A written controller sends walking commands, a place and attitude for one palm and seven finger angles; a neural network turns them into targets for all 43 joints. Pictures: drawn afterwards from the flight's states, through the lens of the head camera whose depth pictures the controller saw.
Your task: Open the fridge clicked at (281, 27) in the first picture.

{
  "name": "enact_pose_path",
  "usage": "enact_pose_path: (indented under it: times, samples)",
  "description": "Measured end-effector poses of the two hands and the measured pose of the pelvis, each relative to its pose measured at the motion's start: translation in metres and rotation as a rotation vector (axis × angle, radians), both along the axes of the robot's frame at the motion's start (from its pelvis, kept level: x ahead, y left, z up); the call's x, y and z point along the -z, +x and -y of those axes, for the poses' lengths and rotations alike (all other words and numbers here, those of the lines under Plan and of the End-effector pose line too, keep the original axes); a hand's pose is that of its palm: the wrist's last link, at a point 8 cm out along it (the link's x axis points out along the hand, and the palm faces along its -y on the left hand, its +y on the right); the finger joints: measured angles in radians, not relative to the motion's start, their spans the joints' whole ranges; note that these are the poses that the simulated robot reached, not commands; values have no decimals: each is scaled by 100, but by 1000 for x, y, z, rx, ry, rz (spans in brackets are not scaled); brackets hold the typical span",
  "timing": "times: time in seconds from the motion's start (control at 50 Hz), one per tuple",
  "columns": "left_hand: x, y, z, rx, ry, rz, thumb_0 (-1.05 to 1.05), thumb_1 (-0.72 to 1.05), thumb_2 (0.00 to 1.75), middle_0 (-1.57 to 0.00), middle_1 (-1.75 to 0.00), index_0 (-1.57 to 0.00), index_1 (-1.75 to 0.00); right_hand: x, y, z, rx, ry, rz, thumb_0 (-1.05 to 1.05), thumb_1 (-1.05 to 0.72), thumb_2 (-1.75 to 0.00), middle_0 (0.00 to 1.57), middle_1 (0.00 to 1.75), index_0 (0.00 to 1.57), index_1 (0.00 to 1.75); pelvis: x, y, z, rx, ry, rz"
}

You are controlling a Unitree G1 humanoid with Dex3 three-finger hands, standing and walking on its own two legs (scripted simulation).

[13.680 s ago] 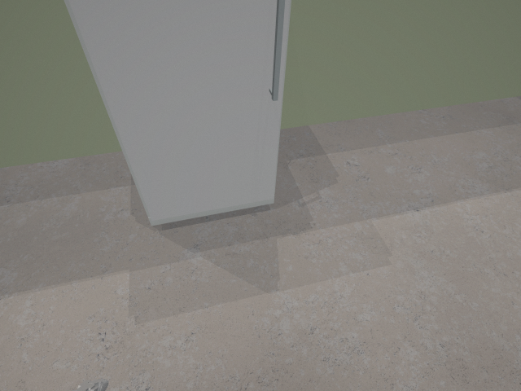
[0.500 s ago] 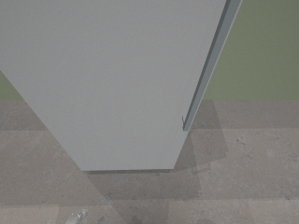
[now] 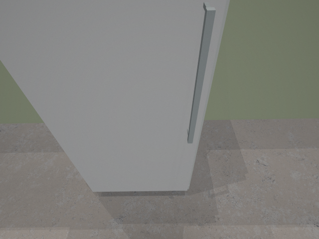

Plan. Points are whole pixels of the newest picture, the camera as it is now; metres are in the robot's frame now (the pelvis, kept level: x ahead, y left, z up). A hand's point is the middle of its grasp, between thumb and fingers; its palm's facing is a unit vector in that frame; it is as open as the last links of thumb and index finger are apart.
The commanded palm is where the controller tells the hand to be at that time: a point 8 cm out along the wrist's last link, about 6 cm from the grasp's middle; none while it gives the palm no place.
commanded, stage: come to a stop and stand still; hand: right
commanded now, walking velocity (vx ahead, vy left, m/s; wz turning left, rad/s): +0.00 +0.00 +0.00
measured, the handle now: (196, 90) +0.49 -0.08 +0.12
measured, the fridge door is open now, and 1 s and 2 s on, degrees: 0 0 0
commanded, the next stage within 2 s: look again from close up in 1.06 s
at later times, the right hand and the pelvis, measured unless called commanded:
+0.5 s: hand out of the picture +0.03 -0.18 -0.18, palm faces +0.00 +0.97 -0.24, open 7.4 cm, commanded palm none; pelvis +0.00 +0.00 -0.01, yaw +2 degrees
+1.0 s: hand out of the picture -0.02 -0.20 -0.18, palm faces -0.02 +0.97 -0.25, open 7.4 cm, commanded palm none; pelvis -0.02 +0.00 -0.01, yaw +1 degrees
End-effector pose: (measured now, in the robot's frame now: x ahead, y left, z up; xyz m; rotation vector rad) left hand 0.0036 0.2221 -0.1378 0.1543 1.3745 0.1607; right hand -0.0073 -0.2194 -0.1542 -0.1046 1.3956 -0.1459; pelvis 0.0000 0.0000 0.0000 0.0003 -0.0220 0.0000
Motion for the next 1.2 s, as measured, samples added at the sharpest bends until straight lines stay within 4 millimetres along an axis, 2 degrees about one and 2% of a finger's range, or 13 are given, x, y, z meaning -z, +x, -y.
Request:
enact_pose_path:
  times: [0.12, 0.18, 0.34, 0.48, 0.58, 0.7, 0.86, 0.96, 1.08, 1.2]
  samples:
    - [3, -24, 15, -28, -38, -49, 0, 92, 90, -20, -30, -20, -30, -2, -11, -3, -3, 0, -34, 0, -91, -90, 20, 30, 20, 30, -1, 1, 0, -5, -1, -3]
    - [6, -27, 16, -32, -52, -31, 1, 91, 90, -20, -30, -20, -30, -3, -11, 0, -40, -13, -29, 0, -91, -90, 20, 30, 20, 30, 2, -1, 1, -2, -3, -2]
    - [16, -5, 2, -59, -29, 88, 1, 91, 90, -20, -30, -20, -30, -5, 7, 10, -57, -75, 55, 1, -91, -90, 20, 30, 20, 30, 10, 3, -1, -18, 3, 5]
    - [11, 13, -12, -44, -3, 166, 1, 91, 90, -20, -30, -20, -30, -9, 30, 10, -71, -81, 153, 0, -91, -90, 20, 30, 20, 30, 10, -1, -3, -30, 1, 26]
    - [7, 14, -18, -36, 8, 187, 1, 91, 90, -20, -30, -20, -30, -12, 35, 9, -85, -79, 189, 0, -91, -90, 20, 30, 20, 30, 9, -8, -4, -32, -1, 35]
    - [4, 0, -20, -35, 12, 158, 0, 91, 90, -20, -30, -20, -30, -12, 27, 12, -94, -75, 174, 0, -91, -90, 20, 30, 20, 30, 8, -16, -3, -31, 2, 27]
    - [5, -31, -16, -45, 12, 67, 0, 91, 90, -20, -30, -20, -30, -11, 4, 22, -85, -82, 108, 1, -91, -90, 20, 30, 20, 30, 6, -22, 1, -25, 5, 19]
    - [6, -43, -14, -49, 11, 22, 1, 91, 90, -20, -30, -20, -30, -11, -9, 28, -79, -88, 64, 1, -91, -90, 20, 30, 20, 30, 6, -24, 4, -23, 5, 14]
    - [6, -43, -13, -45, 12, 4, 1, 91, 90, -20, -30, -20, -30, -12, -16, 33, -72, -94, 33, 1, -91, -90, 20, 30, 20, 30, 5, -23, 6, -19, 4, 8]
    - [5, -26, -17, -31, 16, 26, 1, 91, 90, -20, -30, -20, -30, -13, -11, 35, -73, -99, 32, 1, -91, -90, 20, 30, 20, 30, 4, -19, 7, -19, 3, 7]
